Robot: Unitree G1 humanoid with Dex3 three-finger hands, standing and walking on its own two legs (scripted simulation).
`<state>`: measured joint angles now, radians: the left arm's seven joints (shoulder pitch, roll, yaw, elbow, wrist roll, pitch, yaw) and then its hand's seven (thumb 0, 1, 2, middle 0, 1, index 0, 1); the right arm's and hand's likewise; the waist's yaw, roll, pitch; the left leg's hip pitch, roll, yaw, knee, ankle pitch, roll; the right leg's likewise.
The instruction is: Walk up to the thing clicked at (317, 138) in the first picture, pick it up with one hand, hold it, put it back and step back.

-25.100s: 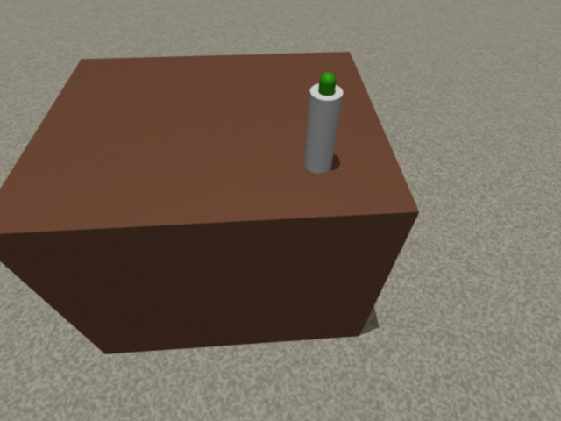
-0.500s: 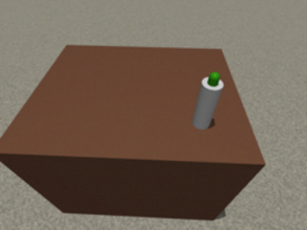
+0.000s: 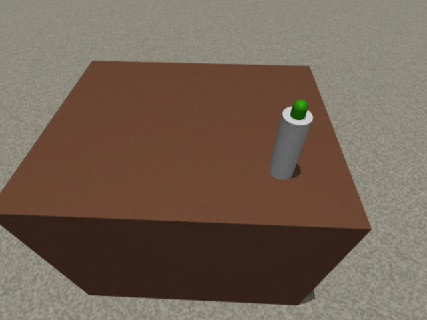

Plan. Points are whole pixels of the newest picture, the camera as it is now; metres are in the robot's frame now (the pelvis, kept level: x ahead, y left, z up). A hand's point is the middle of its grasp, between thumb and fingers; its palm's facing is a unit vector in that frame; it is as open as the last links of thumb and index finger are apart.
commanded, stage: home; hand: right
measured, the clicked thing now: (289, 140) +0.50 -0.17 +0.03
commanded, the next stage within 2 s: stand in 0.52 s
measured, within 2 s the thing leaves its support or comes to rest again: neither
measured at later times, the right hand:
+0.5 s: hand out of the picture +0.06 -0.25 -0.16, palm faces -0.05 +0.93 -0.35, open 17.5 cm
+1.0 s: hand out of the picture +0.06 -0.25 -0.16, palm faces -0.04 +0.94 -0.35, open 11.0 cm
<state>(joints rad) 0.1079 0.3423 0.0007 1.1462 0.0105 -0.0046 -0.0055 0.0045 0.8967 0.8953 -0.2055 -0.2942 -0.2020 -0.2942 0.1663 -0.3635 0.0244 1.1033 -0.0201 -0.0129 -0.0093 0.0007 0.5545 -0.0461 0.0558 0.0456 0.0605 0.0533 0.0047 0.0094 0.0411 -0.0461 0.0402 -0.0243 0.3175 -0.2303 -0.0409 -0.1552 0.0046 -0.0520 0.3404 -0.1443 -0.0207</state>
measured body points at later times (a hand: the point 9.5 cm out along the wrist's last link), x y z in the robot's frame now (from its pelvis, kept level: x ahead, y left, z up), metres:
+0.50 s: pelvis +0.00 +0.00 +0.00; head +0.01 +0.00 +0.45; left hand +0.07 +0.30 -0.13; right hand +0.06 -0.30 -0.14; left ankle -0.03 +0.15 -0.75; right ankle +0.03 -0.10 -0.75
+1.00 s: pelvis +0.00 +0.01 +0.00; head +0.01 +0.00 +0.45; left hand +0.08 +0.31 -0.13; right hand +0.07 -0.30 -0.13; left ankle -0.03 +0.15 -0.75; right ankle +0.03 -0.10 -0.75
